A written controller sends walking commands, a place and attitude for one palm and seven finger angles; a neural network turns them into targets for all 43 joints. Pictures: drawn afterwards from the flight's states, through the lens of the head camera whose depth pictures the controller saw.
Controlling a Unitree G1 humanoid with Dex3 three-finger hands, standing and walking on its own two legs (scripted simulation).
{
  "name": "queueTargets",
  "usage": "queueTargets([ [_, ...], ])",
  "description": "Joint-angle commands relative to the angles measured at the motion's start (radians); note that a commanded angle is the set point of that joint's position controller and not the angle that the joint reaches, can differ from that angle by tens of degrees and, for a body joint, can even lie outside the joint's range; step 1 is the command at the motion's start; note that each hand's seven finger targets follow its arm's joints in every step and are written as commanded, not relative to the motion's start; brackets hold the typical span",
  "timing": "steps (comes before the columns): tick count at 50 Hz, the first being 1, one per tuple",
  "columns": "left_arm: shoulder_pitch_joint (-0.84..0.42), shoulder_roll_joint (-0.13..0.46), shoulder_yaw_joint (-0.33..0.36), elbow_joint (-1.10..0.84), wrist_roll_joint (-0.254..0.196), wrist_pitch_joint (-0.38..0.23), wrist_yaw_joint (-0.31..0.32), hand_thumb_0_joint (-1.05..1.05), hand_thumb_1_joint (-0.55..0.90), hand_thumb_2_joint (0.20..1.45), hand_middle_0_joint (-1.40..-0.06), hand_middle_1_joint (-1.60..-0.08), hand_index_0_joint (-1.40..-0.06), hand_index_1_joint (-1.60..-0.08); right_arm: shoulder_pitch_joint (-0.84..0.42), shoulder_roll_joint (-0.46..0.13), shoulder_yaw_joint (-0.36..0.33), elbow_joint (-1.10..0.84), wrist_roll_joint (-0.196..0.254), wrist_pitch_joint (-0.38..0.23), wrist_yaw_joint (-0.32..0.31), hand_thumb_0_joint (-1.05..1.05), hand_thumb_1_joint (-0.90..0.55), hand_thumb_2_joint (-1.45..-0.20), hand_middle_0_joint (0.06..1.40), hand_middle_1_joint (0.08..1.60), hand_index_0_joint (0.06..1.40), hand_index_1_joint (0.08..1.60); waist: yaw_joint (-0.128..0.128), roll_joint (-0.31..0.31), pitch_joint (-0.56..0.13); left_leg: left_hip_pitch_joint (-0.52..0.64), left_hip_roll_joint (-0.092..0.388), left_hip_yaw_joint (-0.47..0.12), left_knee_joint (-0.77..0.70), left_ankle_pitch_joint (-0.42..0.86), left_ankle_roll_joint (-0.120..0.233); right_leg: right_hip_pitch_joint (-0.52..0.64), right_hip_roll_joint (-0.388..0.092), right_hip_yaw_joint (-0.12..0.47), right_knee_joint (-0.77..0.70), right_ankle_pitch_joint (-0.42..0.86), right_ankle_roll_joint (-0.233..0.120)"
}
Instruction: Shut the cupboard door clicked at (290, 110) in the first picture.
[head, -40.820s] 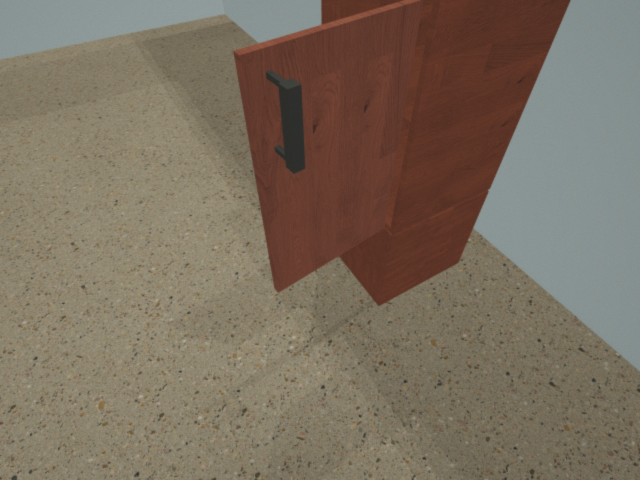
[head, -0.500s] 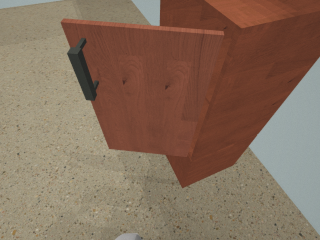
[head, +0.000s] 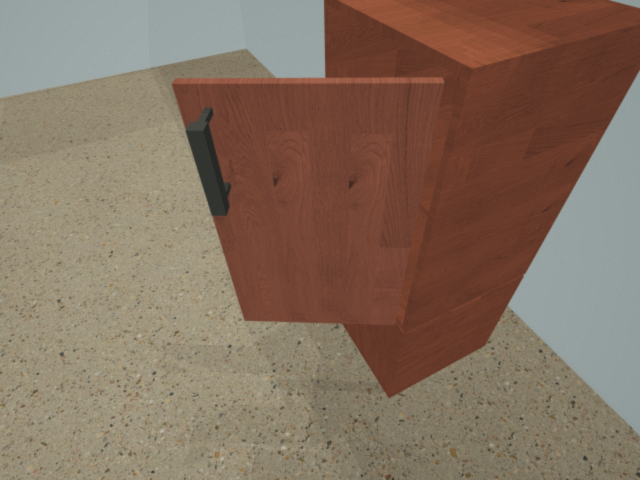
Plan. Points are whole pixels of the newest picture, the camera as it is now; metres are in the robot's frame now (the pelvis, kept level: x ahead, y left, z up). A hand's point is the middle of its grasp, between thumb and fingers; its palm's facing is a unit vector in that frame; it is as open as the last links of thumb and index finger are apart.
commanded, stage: come to a stop and stand still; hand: left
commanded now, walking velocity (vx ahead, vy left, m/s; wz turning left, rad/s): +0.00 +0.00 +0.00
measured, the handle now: (213, 163) +0.51 +0.19 +0.15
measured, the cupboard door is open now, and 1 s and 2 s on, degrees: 60 60 60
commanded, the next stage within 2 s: look again from close up in 0.22 s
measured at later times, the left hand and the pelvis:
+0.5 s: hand out of the picture -0.05 +0.14 -0.17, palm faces +0.05 -0.98 -0.17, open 7.4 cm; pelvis -0.01 -0.01 +0.01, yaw +1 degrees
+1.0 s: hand out of the picture -0.01 +0.11 -0.16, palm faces +0.04 -0.99 -0.16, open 7.4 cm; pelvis +0.01 -0.04 +0.01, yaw +1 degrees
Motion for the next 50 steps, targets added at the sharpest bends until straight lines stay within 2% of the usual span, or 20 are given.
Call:
queueTargets([
  [1, 0.097, 0.102, 0.023, -0.025, 0.007, -0.012, 0.003, 0.000, 0.900, 0.900, -0.200, -0.300, -0.200, -0.300, -0.011, -0.117, -0.023, -0.042, -0.002, -0.025, -0.004, 0.000, -0.900, -0.900, 0.200, 0.300, 0.200, 0.300, 0.026, -0.007, 0.058, -0.067, 0.230, -0.325, -0.319, -0.427, -0.075, 0.004, 0.011, -0.011, -0.038, -0.058, -0.025],
  [3, 0.111, 0.095, 0.021, -0.009, 0.006, -0.011, 0.002, 0.000, 0.900, 0.900, -0.200, -0.300, -0.200, -0.300, -0.004, -0.117, -0.023, -0.024, -0.001, -0.025, -0.005, 0.000, -0.900, -0.900, 0.200, 0.300, 0.200, 0.300, 0.028, -0.013, 0.060, -0.049, 0.229, -0.323, -0.332, -0.408, -0.084, 0.004, 0.014, -0.016, -0.044, -0.050, -0.025],
  [5, 0.112, 0.090, 0.019, 0.001, 0.005, -0.013, 0.001, 0.000, 0.900, 0.900, -0.200, -0.300, -0.200, -0.300, 0.009, -0.112, -0.020, -0.005, 0.001, -0.025, -0.007, 0.000, -0.900, -0.900, 0.200, 0.300, 0.200, 0.300, 0.027, -0.047, 0.070, -0.057, 0.228, -0.315, -0.328, -0.394, -0.081, 0.020, 0.006, -0.006, -0.079, -0.042, -0.029],
  [8, 0.117, 0.082, 0.015, 0.026, 0.001, -0.019, 0.000, 0.000, 0.900, 0.900, -0.200, -0.300, -0.200, -0.300, 0.025, -0.110, -0.019, 0.028, 0.002, -0.026, -0.008, 0.000, -0.900, -0.900, 0.200, 0.300, 0.200, 0.300, 0.018, -0.027, 0.059, 0.001, 0.218, -0.296, -0.329, -0.362, -0.094, -0.001, 0.001, 0.013, -0.107, -0.046, -0.035],
  [11, 0.112, 0.078, 0.010, 0.042, 0.001, -0.026, -0.001, 0.000, 0.900, 0.900, -0.200, -0.300, -0.200, -0.300, 0.038, -0.100, -0.013, 0.054, 0.004, -0.026, -0.008, 0.000, -0.900, -0.900, 0.200, 0.300, 0.200, 0.300, 0.012, -0.055, 0.078, -0.003, 0.209, -0.277, -0.313, -0.341, -0.084, -0.001, -0.013, 0.042, -0.155, -0.046, -0.038],
  [13, 0.113, 0.073, 0.006, 0.054, 0.000, -0.029, -0.001, 0.000, 0.900, 0.900, -0.200, -0.300, -0.200, -0.300, 0.052, -0.097, -0.012, 0.069, 0.004, -0.028, -0.010, 0.000, -0.900, -0.900, 0.200, 0.300, 0.200, 0.300, 0.004, -0.039, 0.085, 0.024, 0.209, -0.280, -0.314, -0.329, -0.088, -0.026, -0.016, 0.050, -0.163, -0.052, -0.039],
  [16, 0.114, 0.066, 0.002, 0.069, 0.000, -0.034, 0.000, 0.000, 0.900, 0.900, -0.200, -0.300, -0.200, -0.300, 0.060, -0.089, -0.009, 0.088, 0.006, -0.030, -0.011, 0.000, -0.900, -0.900, 0.200, 0.300, 0.200, 0.300, 0.000, -0.050, 0.087, 0.034, 0.209, -0.277, -0.305, -0.314, -0.083, -0.032, -0.020, 0.057, -0.180, -0.044, -0.036],
  [20, 0.131, 0.055, 0.000, 0.092, 0.002, -0.032, 0.000, 0.000, 0.900, 0.900, -0.200, -0.300, -0.200, -0.300, 0.058, -0.087, -0.011, 0.104, 0.007, -0.028, -0.012, 0.000, -0.900, -0.900, 0.200, 0.300, 0.200, 0.300, 0.003, -0.026, 0.109, 0.009, 0.217, -0.283, -0.321, -0.356, -0.082, -0.032, -0.012, 0.041, -0.168, -0.037, -0.029],
  [22, 0.145, 0.047, 0.001, 0.100, 0.003, -0.032, 0.000, 0.000, 0.900, 0.900, -0.200, -0.300, -0.200, -0.300, 0.055, -0.086, -0.013, 0.106, 0.007, -0.027, -0.013, 0.000, -0.900, -0.900, 0.200, 0.300, 0.200, 0.300, 0.006, -0.033, 0.109, 0.005, 0.216, -0.286, -0.323, -0.365, -0.082, -0.036, -0.009, 0.038, -0.164, -0.042, -0.026],
  [24, 0.151, 0.045, 0.000, 0.101, 0.004, -0.036, 0.000, 0.000, 0.900, 0.900, -0.200, -0.300, -0.200, -0.300, 0.052, -0.078, -0.013, 0.108, 0.008, -0.026, -0.012, 0.000, -0.900, -0.900, 0.200, 0.300, 0.200, 0.300, 0.008, -0.065, 0.112, 0.001, 0.207, -0.272, -0.302, -0.337, -0.077, -0.034, -0.015, 0.050, -0.189, -0.043, -0.028],
  [29, 0.121, 0.042, -0.002, 0.100, 0.002, -0.044, 0.000, 0.000, 0.900, 0.900, -0.200, -0.300, -0.200, -0.300, 0.071, -0.057, -0.011, 0.119, 0.008, -0.026, -0.012, 0.000, -0.900, -0.900, 0.200, 0.300, 0.200, 0.300, -0.013, -0.099, 0.114, 0.054, 0.187, -0.255, -0.253, -0.276, -0.080, -0.109, -0.034, 0.091, -0.245, -0.112, -0.030],
  [32, 0.112, 0.041, -0.002, 0.099, 0.001, -0.047, 0.000, 0.000, 0.900, 0.900, -0.200, -0.300, -0.200, -0.300, 0.079, -0.051, -0.008, 0.123, 0.007, -0.029, -0.013, 0.000, -0.900, -0.900, 0.200, 0.300, 0.200, 0.300, -0.019, -0.087, 0.112, 0.057, 0.181, -0.249, -0.235, -0.264, -0.083, -0.124, -0.039, 0.106, -0.256, -0.133, -0.031],
  [35, 0.113, 0.042, -0.002, 0.101, 0.000, -0.048, -0.001, 0.000, 0.900, 0.900, -0.200, -0.300, -0.200, -0.300, 0.079, -0.047, -0.007, 0.127, 0.007, -0.032, -0.014, 0.000, -0.900, -0.900, 0.200, 0.300, 0.200, 0.300, -0.014, -0.061, 0.108, 0.042, 0.183, -0.249, -0.235, -0.262, -0.082, -0.102, -0.037, 0.102, -0.251, -0.106, -0.029],
  [39, 0.109, 0.043, -0.002, 0.101, 0.000, -0.051, -0.002, 0.000, 0.900, 0.900, -0.200, -0.300, -0.200, -0.300, 0.083, -0.042, -0.003, 0.132, 0.006, -0.035, -0.015, 0.000, -0.900, -0.900, 0.200, 0.300, 0.200, 0.300, -0.008, -0.062, 0.110, 0.024, 0.184, -0.250, -0.230, -0.253, -0.081, -0.080, -0.038, 0.104, -0.253, -0.088, -0.031],
  [41, 0.104, 0.041, -0.003, 0.103, -0.003, -0.054, -0.002, 0.000, 0.900, 0.900, -0.200, -0.300, -0.200, -0.300, 0.089, -0.037, 0.000, 0.136, 0.006, -0.040, -0.016, 0.000, -0.900, -0.900, 0.200, 0.300, 0.200, 0.300, -0.012, -0.072, 0.087, 0.043, 0.180, -0.241, -0.217, -0.206, -0.083, -0.070, -0.044, 0.109, -0.254, -0.065, -0.033],
  [46, 0.085, 0.038, -0.007, 0.103, -0.006, -0.058, 0.000, 0.000, 0.900, 0.900, -0.200, -0.300, -0.200, -0.300, 0.098, -0.029, 0.007, 0.151, 0.007, -0.047, -0.018, 0.000, -0.900, -0.900, 0.200, 0.300, 0.200, 0.300, -0.011, -0.071, 0.082, 0.058, 0.183, -0.233, -0.202, -0.139, -0.083, -0.045, -0.051, 0.110, -0.257, 0.001, -0.035],
  [48, 0.088, 0.042, -0.005, 0.106, -0.007, -0.063, -0.001, 0.000, 0.900, 0.900, -0.200, -0.300, -0.200, -0.300, 0.109, -0.030, 0.011, 0.156, 0.004, -0.049, -0.017, 0.000, -0.900, -0.900, 0.200, 0.300, 0.200, 0.300, -0.008, -0.084, 0.057, 0.065, 0.169, -0.213, -0.176, -0.129, -0.086, -0.014, -0.058, 0.119, -0.266, -0.016, -0.041],
  [50, 0.086, 0.058, 0.002, 0.101, -0.004, -0.064, -0.002, 0.000, 0.900, 0.900, -0.200, -0.300, -0.200, -0.300, 0.114, -0.026, 0.013, 0.155, 0.003, -0.048, -0.014, 0.000, -0.900, -0.900, 0.200, 0.300, 0.200, 0.300, -0.005, -0.108, 0.071, 0.044, 0.146, -0.177, -0.128, -0.134, -0.090, -0.002, -0.079, 0.152, -0.286, -0.075, -0.057],
])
